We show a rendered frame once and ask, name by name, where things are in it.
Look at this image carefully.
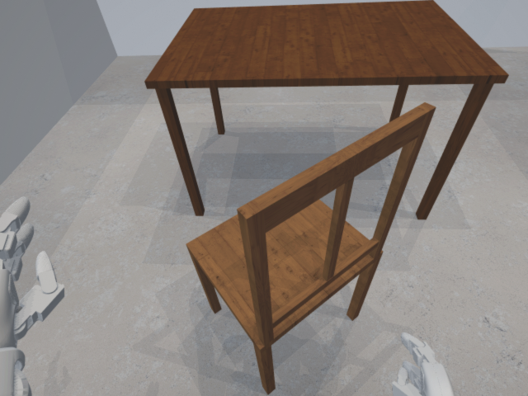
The robot left hand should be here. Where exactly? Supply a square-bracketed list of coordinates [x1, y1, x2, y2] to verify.
[0, 196, 64, 348]

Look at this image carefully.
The table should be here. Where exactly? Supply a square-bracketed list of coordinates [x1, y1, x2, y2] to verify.
[144, 0, 509, 219]

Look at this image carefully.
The left robot forearm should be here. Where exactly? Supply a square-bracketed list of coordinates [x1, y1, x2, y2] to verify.
[0, 347, 32, 396]

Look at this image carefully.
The chair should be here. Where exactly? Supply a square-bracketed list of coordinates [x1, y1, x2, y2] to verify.
[186, 102, 436, 394]

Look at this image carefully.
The robot right hand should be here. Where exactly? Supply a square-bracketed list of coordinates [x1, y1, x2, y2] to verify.
[393, 332, 455, 396]

